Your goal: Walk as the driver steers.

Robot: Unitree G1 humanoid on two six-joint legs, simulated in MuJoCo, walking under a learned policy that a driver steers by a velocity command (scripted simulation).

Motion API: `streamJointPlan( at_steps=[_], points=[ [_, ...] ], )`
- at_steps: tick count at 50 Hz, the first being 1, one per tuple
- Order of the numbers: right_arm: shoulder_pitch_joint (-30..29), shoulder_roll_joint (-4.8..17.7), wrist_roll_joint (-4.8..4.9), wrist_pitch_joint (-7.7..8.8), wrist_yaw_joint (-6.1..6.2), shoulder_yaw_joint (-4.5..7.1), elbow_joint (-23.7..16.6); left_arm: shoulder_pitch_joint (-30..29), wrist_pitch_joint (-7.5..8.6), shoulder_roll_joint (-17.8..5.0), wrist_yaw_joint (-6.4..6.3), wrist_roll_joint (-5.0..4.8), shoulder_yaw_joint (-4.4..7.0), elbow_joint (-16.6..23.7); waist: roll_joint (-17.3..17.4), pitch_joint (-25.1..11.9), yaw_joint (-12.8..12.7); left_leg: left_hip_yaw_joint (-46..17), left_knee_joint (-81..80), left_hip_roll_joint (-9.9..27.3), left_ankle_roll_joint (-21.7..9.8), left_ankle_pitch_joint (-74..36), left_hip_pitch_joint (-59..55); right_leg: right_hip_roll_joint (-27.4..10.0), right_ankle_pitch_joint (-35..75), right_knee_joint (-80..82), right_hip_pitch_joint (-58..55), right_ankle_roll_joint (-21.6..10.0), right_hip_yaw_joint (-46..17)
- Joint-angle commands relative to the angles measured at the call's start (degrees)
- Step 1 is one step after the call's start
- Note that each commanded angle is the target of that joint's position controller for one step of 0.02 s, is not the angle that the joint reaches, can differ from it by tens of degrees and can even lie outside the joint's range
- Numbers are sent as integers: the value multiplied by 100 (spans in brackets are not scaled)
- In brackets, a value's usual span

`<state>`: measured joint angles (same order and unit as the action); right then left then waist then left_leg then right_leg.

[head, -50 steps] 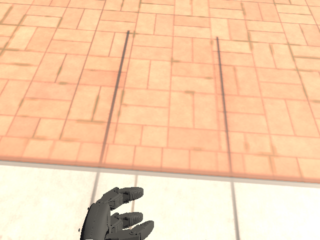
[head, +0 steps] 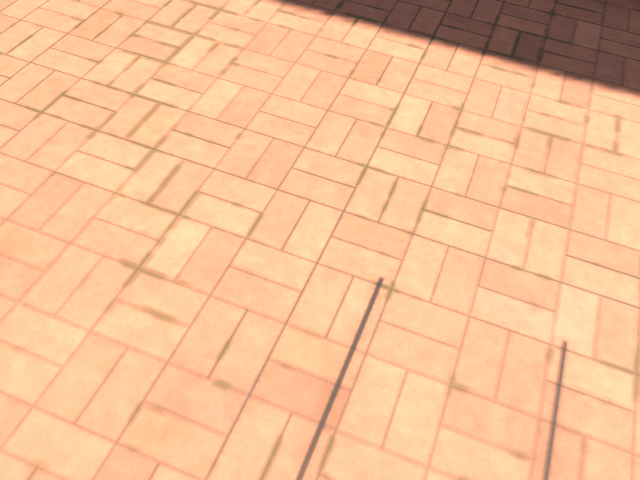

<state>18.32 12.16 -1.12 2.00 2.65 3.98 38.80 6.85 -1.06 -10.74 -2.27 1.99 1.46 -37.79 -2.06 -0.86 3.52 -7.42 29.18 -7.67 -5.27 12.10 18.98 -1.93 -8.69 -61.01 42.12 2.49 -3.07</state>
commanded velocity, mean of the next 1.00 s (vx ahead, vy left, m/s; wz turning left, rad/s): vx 0.01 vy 0.00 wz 0.41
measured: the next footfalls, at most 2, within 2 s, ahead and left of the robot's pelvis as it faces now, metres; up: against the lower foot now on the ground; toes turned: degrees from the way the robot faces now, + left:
right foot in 0.18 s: +0.12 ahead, -0.14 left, +0.00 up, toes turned +9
left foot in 0.64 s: +0.02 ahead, +0.05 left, +0.00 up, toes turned +21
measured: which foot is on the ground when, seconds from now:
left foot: down 0.00-0.16, up 0.18-0.62, down 0.64-1.00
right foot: up 0.00-0.16, down 0.18-0.64, up 0.66-0.98, down 1.00-1.00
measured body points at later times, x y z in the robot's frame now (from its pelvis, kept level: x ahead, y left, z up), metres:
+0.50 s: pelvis +0.02 -0.06 +0.00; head +0.05 -0.08 +0.45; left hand +0.09 +0.22 -0.08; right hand +0.24 -0.28 -0.11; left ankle -0.03 +0.05 -0.66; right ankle +0.08 -0.14 -0.74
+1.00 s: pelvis +0.01 -0.06 +0.00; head +0.01 -0.06 +0.45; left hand +0.01 +0.21 -0.12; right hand +0.23 -0.21 -0.10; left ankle -0.02 +0.04 -0.74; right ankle +0.05 -0.18 -0.74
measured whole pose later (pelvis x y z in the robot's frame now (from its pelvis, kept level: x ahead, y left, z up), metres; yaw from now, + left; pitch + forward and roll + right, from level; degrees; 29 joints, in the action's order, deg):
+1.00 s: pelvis +0.01 -0.06 +0.00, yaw +23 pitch +0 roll +1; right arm 13.5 9.5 -1.1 1.0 0.3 0.3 37.3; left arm 13.8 -2.6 -12.8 -1.8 1.3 1.5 -42.8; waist -1.3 -0.8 -0.1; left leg -0.8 27.9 -3.6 -2.3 13.0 15.1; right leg -1.4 -14.2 -28.7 13.1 0.1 -0.8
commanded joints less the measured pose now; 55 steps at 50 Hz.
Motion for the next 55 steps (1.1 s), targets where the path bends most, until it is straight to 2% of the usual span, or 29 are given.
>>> streamJointPlan(
  at_steps=[1,5,7,8,9,10,11,12,13,16,21,28,30,31,32,33,34,35,36,37,39,41,47,49,50,51,52,53,55],
  points=[
    [84,856,-46,29,-17,230,-462,-560,101,-303,11,-60,49,583,1022,-467,-3,-1620,-524,1442,-764,-2183,-1225,184,-625,601,84,-31,20],
    [-168,926,-77,-140,-111,255,-607,-253,182,-388,19,-209,41,565,1176,-424,-148,-1888,-142,1334,-708,-2854,-841,442,-1427,1841,-1260,-158,1],
    [-420,920,24,-207,-132,256,-629,266,210,-366,-30,-245,44,453,1063,-315,-481,-1955,124,1071,-351,-2337,-405,478,-628,3400,-2420,-193,97],
    [-321,763,102,-196,-147,223,-617,440,243,-587,-75,-152,103,442,773,-385,-482,-1821,446,888,-75,-1347,106,87,-180,3811,-3223,-285,-178],
    [197,237,145,-174,-166,111,-652,345,247,-1035,-134,-40,156,608,-758,-735,-166,-921,1679,372,274,1312,735,-1537,899,3990,-4003,-621,-1505],
    [210,583,81,-184,-140,188,-726,159,219,-1337,-109,-83,214,718,-1460,-583,-176,181,2606,-326,456,2819,1670,-2243,2371,4128,-3753,-1412,-2648],
    [175,909,-79,-206,-154,279,-620,425,214,-1120,-67,-114,228,711,-1237,-730,-262,301,3527,92,551,2628,1596,-2208,2460,4153,-3606,-1749,-2610],
    [-104,990,-86,-233,-198,312,-513,308,239,-696,-49,-124,98,708,-680,-500,-269,218,3873,246,604,2137,1617,-1812,1873,4112,-3417,-1632,-1983],
    [-260,933,-36,-283,-265,306,-464,107,247,-572,-48,-115,56,740,-518,-283,-204,210,4017,342,681,1727,1573,-1431,1444,4192,-3185,-1437,-1338],
    [-310,890,3,-474,-396,309,-354,9,250,-681,-106,-88,81,799,-639,-315,-166,416,4469,333,866,1115,1492,-1014,1793,4150,-3140,-1321,-455],
    [-681,807,31,-628,-485,235,-419,466,241,-805,-128,-63,161,742,-633,-288,-380,481,3987,461,916,933,1718,-1283,562,4260,-3436,-1539,-324],
    [-909,536,66,-594,-568,34,-660,628,173,-1104,-54,21,297,580,-890,-261,-538,1010,1633,552,552,1693,438,-1387,-162,4048,-2890,-1496,42],
    [-514,480,82,-507,-545,7,-573,605,116,-1183,-35,-5,322,469,-832,-300,-334,1218,465,446,343,1093,-343,-1301,297,3697,-2613,-1328,194],
    [-220,483,75,-422,-518,-8,-476,740,81,-1184,-16,-29,329,347,-613,-287,-188,1171,-444,392,264,372,-1008,-1186,418,3390,-2231,-1057,415],
    [-38,695,1,-327,-482,16,-476,989,65,-1004,35,-9,319,256,221,-343,-152,151,-1109,942,184,196,-1746,-913,-202,2571,-1551,-645,831],
    [-253,1434,8,-268,-413,140,-783,849,28,-401,69,-51,124,572,2092,-265,-176,-2355,-1674,2894,-353,-149,-1764,-86,-2527,1584,-294,-108,1322],
    [38,1386,-48,-254,-290,201,-767,357,-77,-848,-25,-90,225,580,1538,-185,257,-2140,-1478,3091,-986,-1118,-792,-140,-2589,767,-943,-119,415],
    [-304,970,-86,-245,-236,40,-739,279,-125,-759,8,-166,200,544,1323,-35,-72,-1645,-1432,2719,-985,-1154,-624,-131,-2182,466,-1095,-114,205],
    [-675,690,-57,-239,-226,-71,-764,322,-127,-729,40,-154,185,443,1086,122,-281,-1197,-1535,2333,-733,-627,-481,-161,-1715,553,-1148,-106,118],
    [-959,655,-37,-227,-211,-93,-837,398,-115,-793,55,-93,221,332,1111,118,-405,-903,-1564,1971,-507,-385,-656,-121,-1378,622,-1090,-101,187],
    [-838,475,-3,-139,-193,-170,-816,730,-129,-875,102,-23,259,27,962,-136,-416,-537,-1419,1793,-504,-1401,-918,-23,-1147,535,-1348,-53,255],
    [-657,436,-46,-64,-187,-193,-726,785,-150,-694,130,-97,199,-79,782,-247,-399,-389,-1355,1807,-502,-1598,-998,-17,-1139,841,-1587,-32,238],
    [-521,536,-26,-59,-223,-140,-513,681,-172,-513,59,-112,98,-158,1109,4,-318,-485,-1063,1639,-507,-520,-595,248,-1280,2876,-2569,-204,472],
    [-502,396,56,-37,-206,-174,-437,891,-63,-511,11,-36,60,-238,700,-76,-470,-529,-853,1535,-166,-319,-61,21,-51,3861,-3534,-308,149],
    [-457,243,35,12,-214,-218,-451,972,28,-715,-23,4,71,-193,376,-200,-444,-409,-620,1383,46,-263,211,-525,627,4039,-3941,-383,-435],
    [-279,108,63,-4,-251,-216,-475,651,99,-1014,-23,-82,123,-189,-333,-55,-79,64,-729,866,183,6,152,-732,864,3935,-3496,-576,-664],
    [-456,190,18,-56,-252,-205,-393,512,140,-761,27,-178,81,-192,-417,-48,-216,192,-778,802,267,-78,-447,-621,392,4012,-2919,-634,-574],
    [-534,288,3,-78,-249,-162,-349,493,176,-625,52,-179,34,-203,-370,11,-257,169,-720,840,274,-195,-667,-450,67,4056,-2757,-563,-419],
    [-521,400,10,-94,-255,-99,-262,550,190,-629,28,-166,32,-237,-348,-10,-300,145,-623,895,270,-398,-741,-278,-28,4058,-2793,-513,-264]
  ],
)
Velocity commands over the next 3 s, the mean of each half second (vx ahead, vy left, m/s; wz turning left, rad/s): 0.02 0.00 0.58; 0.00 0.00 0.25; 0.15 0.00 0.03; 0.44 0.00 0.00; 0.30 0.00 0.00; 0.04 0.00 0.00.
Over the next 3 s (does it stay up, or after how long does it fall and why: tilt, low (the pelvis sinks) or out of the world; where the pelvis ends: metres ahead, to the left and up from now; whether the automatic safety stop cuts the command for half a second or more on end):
stays up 0.58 0.06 0.01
